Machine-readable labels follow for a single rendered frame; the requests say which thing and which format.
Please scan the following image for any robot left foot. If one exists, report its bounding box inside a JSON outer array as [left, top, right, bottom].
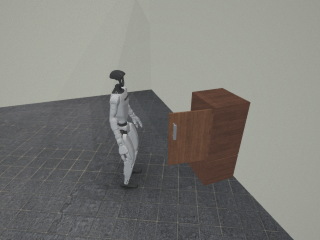
[[132, 167, 142, 174]]

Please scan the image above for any handle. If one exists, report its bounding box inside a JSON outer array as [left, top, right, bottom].
[[172, 123, 177, 140]]

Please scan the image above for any robot left forearm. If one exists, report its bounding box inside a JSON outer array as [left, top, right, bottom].
[[128, 103, 136, 119]]

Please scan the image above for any cupboard door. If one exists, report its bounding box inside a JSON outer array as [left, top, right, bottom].
[[167, 109, 212, 166]]

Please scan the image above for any robot right upper arm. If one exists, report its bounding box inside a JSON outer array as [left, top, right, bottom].
[[109, 94, 120, 124]]

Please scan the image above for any robot right hand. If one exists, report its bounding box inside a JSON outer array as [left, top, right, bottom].
[[118, 144, 132, 162]]

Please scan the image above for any right robot thigh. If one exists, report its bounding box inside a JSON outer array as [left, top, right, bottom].
[[120, 131, 135, 166]]

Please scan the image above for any robot left hand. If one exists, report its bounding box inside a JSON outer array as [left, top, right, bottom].
[[132, 116, 143, 128]]

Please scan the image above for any robot right forearm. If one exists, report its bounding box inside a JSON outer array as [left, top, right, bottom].
[[110, 118, 125, 146]]

